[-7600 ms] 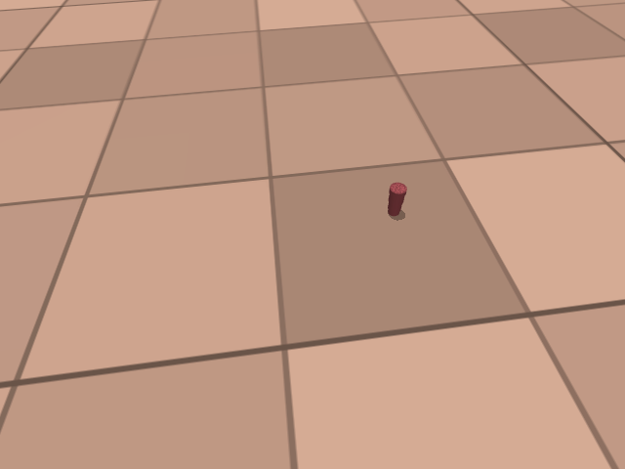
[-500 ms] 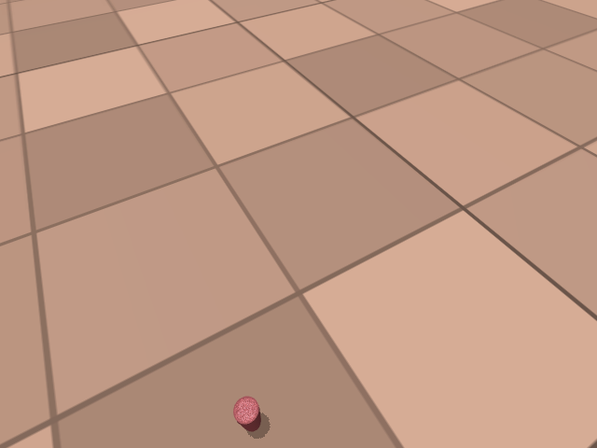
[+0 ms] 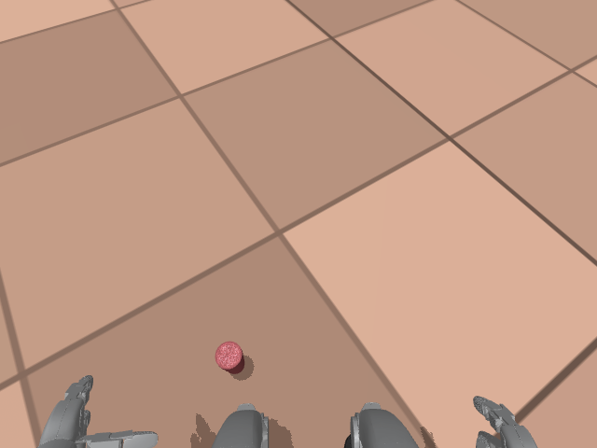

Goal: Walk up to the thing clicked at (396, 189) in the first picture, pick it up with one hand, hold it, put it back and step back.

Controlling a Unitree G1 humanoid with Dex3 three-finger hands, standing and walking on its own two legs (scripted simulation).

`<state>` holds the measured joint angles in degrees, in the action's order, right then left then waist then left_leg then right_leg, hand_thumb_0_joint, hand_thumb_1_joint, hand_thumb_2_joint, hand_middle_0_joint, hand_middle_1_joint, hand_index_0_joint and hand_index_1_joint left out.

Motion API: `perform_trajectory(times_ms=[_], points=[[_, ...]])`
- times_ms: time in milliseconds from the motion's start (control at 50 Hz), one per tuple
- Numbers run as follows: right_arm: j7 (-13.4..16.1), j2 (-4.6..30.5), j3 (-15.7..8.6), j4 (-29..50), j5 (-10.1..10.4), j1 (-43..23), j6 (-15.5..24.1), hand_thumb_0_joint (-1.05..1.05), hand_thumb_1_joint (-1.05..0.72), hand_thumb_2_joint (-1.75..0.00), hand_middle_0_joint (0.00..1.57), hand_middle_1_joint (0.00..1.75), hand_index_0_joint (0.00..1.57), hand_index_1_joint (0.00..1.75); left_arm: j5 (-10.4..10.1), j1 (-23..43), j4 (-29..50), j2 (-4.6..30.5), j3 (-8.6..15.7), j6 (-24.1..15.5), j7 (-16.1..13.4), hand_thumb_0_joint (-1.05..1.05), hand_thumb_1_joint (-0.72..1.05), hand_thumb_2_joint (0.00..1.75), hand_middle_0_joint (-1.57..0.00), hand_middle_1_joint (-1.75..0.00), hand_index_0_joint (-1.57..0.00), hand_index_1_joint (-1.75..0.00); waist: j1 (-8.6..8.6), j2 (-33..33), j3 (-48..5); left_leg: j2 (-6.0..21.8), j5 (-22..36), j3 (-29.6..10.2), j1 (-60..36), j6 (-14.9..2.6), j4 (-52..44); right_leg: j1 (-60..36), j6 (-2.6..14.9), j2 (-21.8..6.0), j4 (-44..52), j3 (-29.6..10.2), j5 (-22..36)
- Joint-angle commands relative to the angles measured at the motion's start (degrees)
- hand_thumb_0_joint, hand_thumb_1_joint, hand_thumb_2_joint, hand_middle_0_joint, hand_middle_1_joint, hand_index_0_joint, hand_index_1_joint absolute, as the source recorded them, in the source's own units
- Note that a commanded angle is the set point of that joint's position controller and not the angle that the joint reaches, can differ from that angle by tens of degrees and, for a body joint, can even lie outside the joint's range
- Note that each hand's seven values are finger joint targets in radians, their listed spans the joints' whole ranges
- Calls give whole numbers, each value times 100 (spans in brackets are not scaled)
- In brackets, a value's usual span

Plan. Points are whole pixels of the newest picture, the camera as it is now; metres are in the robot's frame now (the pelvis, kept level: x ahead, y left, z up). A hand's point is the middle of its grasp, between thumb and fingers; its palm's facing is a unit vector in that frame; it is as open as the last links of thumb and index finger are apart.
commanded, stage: go down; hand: left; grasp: from the side
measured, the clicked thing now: (232, 360) +0.34 +0.20 -0.64
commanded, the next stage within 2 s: none
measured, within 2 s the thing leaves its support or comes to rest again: neither
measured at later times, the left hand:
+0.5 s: hand (112, 403) +0.20 +0.33 -0.22, palm faces +0.16 -0.96 -0.23, open 17.5 cm
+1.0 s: hand (113, 383) +0.24 +0.36 -0.28, palm faces +0.15 -0.97 -0.19, open 17.4 cm
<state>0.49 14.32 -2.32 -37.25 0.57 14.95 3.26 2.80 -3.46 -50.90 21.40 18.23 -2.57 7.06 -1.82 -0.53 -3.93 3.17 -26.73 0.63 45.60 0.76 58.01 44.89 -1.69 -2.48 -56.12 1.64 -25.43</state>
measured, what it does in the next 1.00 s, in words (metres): lowers itself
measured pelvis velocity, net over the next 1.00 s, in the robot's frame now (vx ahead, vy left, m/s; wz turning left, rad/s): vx -0.06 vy -0.01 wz -0.03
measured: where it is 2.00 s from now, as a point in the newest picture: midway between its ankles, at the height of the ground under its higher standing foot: outside the picture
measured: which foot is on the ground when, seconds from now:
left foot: down 0.00-1.00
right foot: down 0.00-1.00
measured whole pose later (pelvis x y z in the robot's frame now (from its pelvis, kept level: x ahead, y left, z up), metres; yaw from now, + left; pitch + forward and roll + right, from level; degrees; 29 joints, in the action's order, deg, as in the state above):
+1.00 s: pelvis -0.06 -0.01 -0.23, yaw -2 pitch +33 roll -5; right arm 3.1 18.3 1.0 -37.9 -1.3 4.9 10.5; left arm -9.6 13.3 -47.9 35.9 38.5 -19.6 32.4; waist -0.6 -0.9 -8.6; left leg 2.7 -39.3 -5.5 105.9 1.6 112.4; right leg 103.4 -0.8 -2.8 -109.3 3.3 -38.4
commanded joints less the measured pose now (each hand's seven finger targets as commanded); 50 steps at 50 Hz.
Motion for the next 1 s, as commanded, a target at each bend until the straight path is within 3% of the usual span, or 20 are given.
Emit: perform_trajectory(times_ms=[0, 20, 80, 120, 140, 160, 260, 340, 380, 440, 540, 560, 580, 620, 640, 700, 720, 760, 780, 980], points=[[113, 967, -384, 995, 24, -261, 384, 0, -92, -90, 20, 30, 20, 30, -185, -156, 1597, 1101, 250, -301, 128, 0, -50, 2, -8, -8, -8, -8, 112, 473, -1652, -181, 1193, -126, -415, -79, -329, -78, 300, 237, 29, 72, 907], [143, 1014, -408, 1013, 24, -228, 401, 0, -93, -90, 20, 30, 20, 30, -219, -309, 1782, 1374, 550, -280, 128, 0, -52, 2, -8, -8, -8, -8, 136, 445, -1758, -155, 1161, -159, -357, -81, -284, -76, 298, 235, -33, 83, 880], [189, 986, -395, 1055, 24, -296, 482, 0, -91, -90, 20, 30, 20, 30, -285, -627, 2172, 1232, 488, -136, 216, 0, -58, 0, -9, -8, -9, -7, 129, 488, -1845, -150, 1043, -183, -156, -79, -67, 200, 291, 227, -238, 96, 771], [225, 990, -384, 1110, 27, -317, 518, 0, -91, -90, 20, 30, 20, 30, -322, -868, 2355, 1392, 700, -49, 232, 0, -57, 0, -8, -6, -8, -5, 136, 433, -1862, -140, 887, -209, 11, -81, 41, 307, 280, 219, -333, 108, 638], [241, 980, -359, 1086, 19, -370, 539, 0, -91, -90, 20, 30, 20, 30, -323, -817, 2524, 1522, 764, -48, 238, 0, -57, 0, -8, -6, -9, -5, 171, 541, -1811, -147, 728, -210, 135, -84, 82, 390, 283, 201, -391, 87, 524], [254, 964, -353, 1095, 8, -402, 572, 0, -91, -90, 20, 30, 20, 30, -329, -716, 2545, 1365, 639, -36, 268, 0, -59, 0, -8, -6, -9, -5, 63, 480, -1861, -136, 739, -225, 189, -93, 207, 526, 280, 202, -475, 90, 548], [278, 1002, -304, 1055, -46, -490, 753, 0, -92, -90, 20, 30, 20, 30, -543, 102, 2137, 1504, 916, -467, 586, 0, -61, 0, -8, -6, -9, -5, -41, 439, -1720, -160, 356, -297, 1141, -133, 1029, 1619, 273, 167, -1283, 55, 175], [300, 1076, -255, 1025, -91, -544, 883, 0, -91, -90, 20, 30, 20, 30, -716, 477, 1876, 1941, 1244, -1127, 1069, 0, -61, 1, -8, -10, -9, -9, 79, 566, -2245, -219, 292, -238, 1733, -144, 1708, 2055, 292, 123, -1842, -54, 79], [282, 1138, -244, 1031, -112, -578, 941, 0, -91, -90, 20, 30, 20, 30, -806, 454, 1793, 1973, 1357, -1343, 1268, 0, -61, 1, -9, -11, -9, -10, 177, 675, -2614, -210, 403, -296, 1809, -118, 1939, 2288, 313, 129, -2167, -63, 94], [272, 1264, -255, 944, -133, -582, 919, 0, -90, -90, 20, 30, 20, 30, -896, 390, 1561, 2278, 1683, -1495, 1479, 0, -61, 5, -8, -13, -8, -12, 377, 801, -3049, -201, 746, -379, 1847, -84, 2194, 2553, 340, 130, -2531, -10, 278], [249, 1399, -282, 855, -139, -678, 901, 0, -90, -90, 20, 30, 20, 30, -1088, 511, 1714, 2411, 1901, -1649, 1765, 0, -61, 6, -8, -13, -8, -13, 427, 798, -3506, -209, 1095, -484, 2014, -92, 2615, 3038, 379, 172, -3049, 101, 471], [256, 1379, -286, 826, -148, -686, 896, 0, -90, -90, 20, 30, 20, 30, -1106, 694, 1892, 2607, 2007, -1690, 1791, 0, -61, 7, -7, -13, -7, -13, 453, 779, -3575, -229, 958, -442, 2203, -110, 2756, 3049, 365, 167, -3074, 72, 393], [262, 1399, -285, 750, -145, -683, 889, 0, -90, -90, 20, 30, 20, 30, -1161, 601, 1726, 2601, 2104, -1706, 1837, 0, -61, 8, -7, -13, -7, -13, 445, 633, -3690, -217, 1243, -428, 2191, -140, 2934, 3056, 357, 176, -3155, 77, 622], [259, 1403, -262, 678, -154, -684, 898, 0, -90, -90, 20, 30, 20, 30, -1216, 965, 1871, 2611, 2074, -1801, 1927, 0, -61, 9, -7, -15, -8, -14, 343, 745, -3568, -220, 986, -480, 2473, -127, 3051, 3365, 370, 175, -3365, 86, 407], [269, 1423, -258, 646, -151, -696, 898, 0, -89, -90, 20, 30, 20, 30, -1266, 986, 1733, 2710, 2245, -1828, 1958, 0, -61, 9, -7, -14, -7, -14, 363, 655, -3578, -215, 837, -501, 2557, -147, 3132, 3449, 358, 181, -3407, 89, 284], [290, 1455, -242, 599, -144, -690, 903, 0, -88, -90, 20, 30, 20, 30, -1324, 1269, 1650, 2905, 2360, -1941, 2088, 0, -61, 10, -7, -15, -7, -14, 334, 649, -3652, -208, 410, -506, 2845, -161, 3280, 3650, 352, 188, -3560, 76, -21], [301, 1461, -228, 527, -147, -703, 911, 0, -88, -90, 20, 30, 20, 30, -1348, 1314, 1526, 2848, 2303, -1963, 2146, 0, -61, 10, -7, -15, -7, -14, 329, 732, -3442, -191, 188, -546, 2930, -142, 3252, 3874, 366, 192, -3634, 93, -192], [314, 1465, -221, 443, -152, -630, 922, 0, -88, -90, 20, 30, 20, 30, -1376, 1593, 1476, 2871, 2274, -2001, 2256, 0, -58, 10, -7, -15, -7, -14, 257, 798, -3534, -192, 21, -537, 3073, -145, 3415, 4035, 360, 190, -3733, 82, -304], [321, 1525, -219, 535, -144, -666, 928, 0, -88, -90, 20, 30, 20, 30, -1393, 1680, 1516, 3147, 2476, -2033, 2256, 0, -59, 10, -7, -15, -7, -14, 310, 718, -3563, -190, -59, -519, 3194, -157, 3449, 4004, 354, 190, -3756, 83, -341], [346, 1627, -94, 412, -125, -599, 936, 0, -89, -90, 20, 30, 20, 30, -1470, 2158, 1238, 3700, 2720, -2047, 2573, 0, -59, 7, -7, -12, -7, -12, 374, 896, -3587, -183, -426, -453, 3829, -153, 3867, 4365, 369, 215, -4252, 158, -603]])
